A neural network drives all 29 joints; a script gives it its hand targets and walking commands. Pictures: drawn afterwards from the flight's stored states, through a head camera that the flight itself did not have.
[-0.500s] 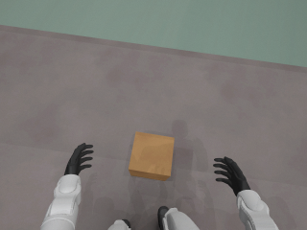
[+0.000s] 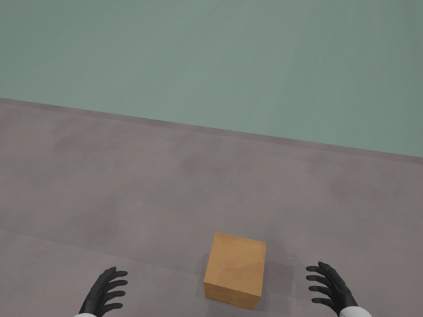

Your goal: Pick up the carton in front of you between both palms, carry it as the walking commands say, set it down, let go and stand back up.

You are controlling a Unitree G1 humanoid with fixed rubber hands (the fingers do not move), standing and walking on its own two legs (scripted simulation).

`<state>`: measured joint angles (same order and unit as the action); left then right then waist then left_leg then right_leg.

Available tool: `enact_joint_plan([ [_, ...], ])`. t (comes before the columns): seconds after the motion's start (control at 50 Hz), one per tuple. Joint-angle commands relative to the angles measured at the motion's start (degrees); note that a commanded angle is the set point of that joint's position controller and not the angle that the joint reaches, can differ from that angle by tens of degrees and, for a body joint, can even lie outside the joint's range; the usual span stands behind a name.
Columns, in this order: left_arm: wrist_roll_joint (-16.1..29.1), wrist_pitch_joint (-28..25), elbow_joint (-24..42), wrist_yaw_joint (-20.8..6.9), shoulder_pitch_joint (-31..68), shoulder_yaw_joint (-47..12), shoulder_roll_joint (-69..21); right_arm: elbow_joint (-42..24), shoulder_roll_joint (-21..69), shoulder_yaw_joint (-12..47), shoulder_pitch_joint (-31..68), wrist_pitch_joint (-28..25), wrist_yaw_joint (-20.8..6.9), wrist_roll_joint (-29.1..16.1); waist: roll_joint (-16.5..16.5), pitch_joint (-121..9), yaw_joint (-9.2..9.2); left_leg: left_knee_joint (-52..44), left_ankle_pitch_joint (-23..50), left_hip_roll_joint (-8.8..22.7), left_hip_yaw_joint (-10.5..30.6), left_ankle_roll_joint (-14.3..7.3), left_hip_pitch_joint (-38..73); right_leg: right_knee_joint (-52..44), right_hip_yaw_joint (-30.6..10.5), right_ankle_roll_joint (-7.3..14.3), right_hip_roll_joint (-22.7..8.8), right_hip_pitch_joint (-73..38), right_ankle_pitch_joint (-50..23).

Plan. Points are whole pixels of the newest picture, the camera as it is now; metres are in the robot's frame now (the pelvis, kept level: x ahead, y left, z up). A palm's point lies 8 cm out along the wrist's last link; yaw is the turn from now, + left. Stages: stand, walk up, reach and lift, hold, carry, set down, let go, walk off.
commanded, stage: let go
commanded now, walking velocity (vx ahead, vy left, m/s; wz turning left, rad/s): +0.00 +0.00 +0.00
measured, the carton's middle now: (234, 271) +0.40 -0.08 -0.65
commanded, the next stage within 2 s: stand in 0.24 s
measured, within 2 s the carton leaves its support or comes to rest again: neither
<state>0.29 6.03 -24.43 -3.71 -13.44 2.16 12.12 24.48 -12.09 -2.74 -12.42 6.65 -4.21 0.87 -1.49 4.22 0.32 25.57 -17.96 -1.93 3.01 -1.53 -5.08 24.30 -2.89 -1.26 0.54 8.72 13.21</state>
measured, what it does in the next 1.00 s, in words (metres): stands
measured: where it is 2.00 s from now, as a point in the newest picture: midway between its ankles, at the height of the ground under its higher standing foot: outside the picture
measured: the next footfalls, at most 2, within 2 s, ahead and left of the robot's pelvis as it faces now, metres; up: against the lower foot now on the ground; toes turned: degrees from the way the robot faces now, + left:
none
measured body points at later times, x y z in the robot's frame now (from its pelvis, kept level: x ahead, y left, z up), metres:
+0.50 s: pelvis +0.00 -0.02 -0.01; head +0.01 -0.04 +0.44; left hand +0.13 +0.27 -0.09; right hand +0.15 -0.30 -0.11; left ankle -0.04 +0.10 -0.74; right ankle +0.00 -0.14 -0.74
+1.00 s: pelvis +0.01 -0.03 +0.00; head +0.01 -0.04 +0.45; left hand +0.12 +0.27 -0.10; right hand +0.14 -0.32 -0.11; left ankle -0.04 +0.10 -0.74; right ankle +0.00 -0.14 -0.74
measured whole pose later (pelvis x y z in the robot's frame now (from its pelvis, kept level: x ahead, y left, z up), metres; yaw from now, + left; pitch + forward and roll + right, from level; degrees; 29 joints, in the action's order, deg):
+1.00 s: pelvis +0.01 -0.03 +0.00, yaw +1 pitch -1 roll +0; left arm -1.6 0.1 -50.2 0.9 -8.6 2.4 19.0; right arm 47.2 -20.8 -0.6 -10.2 -0.4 1.7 1.8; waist -2.0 1.0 0.4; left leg 24.9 -17.9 -0.1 4.4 1.1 -5.7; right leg 26.1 -0.6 1.3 1.8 10.1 14.7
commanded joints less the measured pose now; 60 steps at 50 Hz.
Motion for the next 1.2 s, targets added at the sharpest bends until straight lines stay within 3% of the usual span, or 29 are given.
enact_joint_plan([
  [0.0, -0.3, 0.1, 6.2, -0.1, 4.0, 1.2, 4.1, -5.2, -6.3, -2.3, 1.2, 0.2, 0.0, 0.3, 0.2, -2.0, -1.11, -6.1, 13.6, 1.4, -0.8, 2.6, -7.3, 0.0, 3.7, 0.7, 3.3, -8.3, -10.9],
  [0.02, 0.5, -1.5, 2.4, 1.1, 1.0, 0.6, 3.6, -7.8, -8.1, -2.3, 3.6, 2.9, 1.4, 0.9, 0.5, -4.8, -0.83, -3.9, 19.2, 1.7, -0.3, 2.9, -4.0, 1.8, 3.6, 0.5, 4.5, -7.0, -8.8],
  [0.04, -0.1, -1.8, 3.4, 1.7, 1.4, 0.8, 3.9, -7.3, -7.7, -2.1, 2.5, 3.5, 1.9, 1.0, -0.6, -4.4, -0.49, -3.1, 20.8, 1.5, -0.6, 3.3, -4.2, 1.8, 3.7, 0.5, 4.3, -6.2, -8.3],
  [0.22, -0.3, -0.8, 3.2, 2.2, 2.6, 1.0, 5.1, -8.5, -6.5, -0.3, 2.9, 6.0, 3.5, 0.2, -0.2, -2.6, -0.30, -3.2, 15.8, 0.3, -2.2, 2.2, -5.9, 1.6, 3.0, 0.0, 3.5, -5.7, -10.6],
  [0.24, -3.0, -2.3, -5.1, 4.1, 1.9, 3.2, 12.1, -0.5, -12.0, -2.4, 6.0, 1.3, 5.4, 0.5, -3.8, -1.3, 1.19, -0.9, 6.6, 2.5, -0.4, 3.3, -10.2, 1.1, 0.1, -0.5, -2.0, 2.0, -7.4],
  [0.28, -3.5, -3.9, -6.3, 4.9, 2.1, 3.2, 12.8, 1.7, -11.0, -2.0, 3.5, -2.3, 5.6, 1.4, -0.3, -2.7, 0.17, -0.8, -0.5, 3.0, 1.3, 2.4, -9.1, -0.6, -1.8, 0.9, -3.1, 5.2, 0.2],
  [0.32, -3.6, -4.8, -7.4, 4.8, 3.5, 3.0, 12.2, 3.8, -11.1, -1.8, 3.5, -4.2, 5.2, 1.5, 1.3, -3.1, -0.13, -0.6, -2.5, 3.5, 2.4, 1.7, -8.5, -1.6, -2.6, 1.5, -3.0, 7.0, 4.7],
  [0.48, -2.7, -6.3, -12.6, 4.5, 4.0, 2.9, 13.4, 9.7, -13.6, -1.4, 3.3, -6.7, 5.1, 1.6, 2.2, -7.9, 0.13, 0.5, 11.9, 4.8, 3.3, 1.6, -5.5, 1.3, -2.5, 2.2, -3.8, 2.0, -11.7],
  [0.64, -2.3, -6.5, -16.9, 5.0, 4.2, 2.6, 15.4, 14.2, -15.3, -0.9, 2.3, -7.2, 5.8, 1.3, 1.7, -7.6, -0.13, 0.2, 16.9, 5.4, 3.6, 1.7, -3.8, 1.1, -2.8, 2.5, -4.6, 0.2, -16.4],
  [0.86, -2.0, -6.6, -21.3, 4.9, 5.6, 2.4, 16.0, 18.2, -16.3, -0.1, 3.0, -7.6, 6.1, 1.0, 1.0, -6.8, 0.10, -2.0, 18.2, 6.0, 3.9, 1.8, -3.0, -0.4, -3.2, 2.6, -5.1, -2.0, -17.6],
  [1.18, -1.6, -6.6, -26.5, 4.5, 7.4, 1.9, 17.2, 23.2, -17.9, 0.9, 4.0, -8.1, 5.9, 0.8, 1.2, -4.6, 0.15, -6.1, 13.1, 6.7, 4.4, 1.4, -3.3, -3.7, -4.0, 2.5, -5.6, -2.6, -11.8],
])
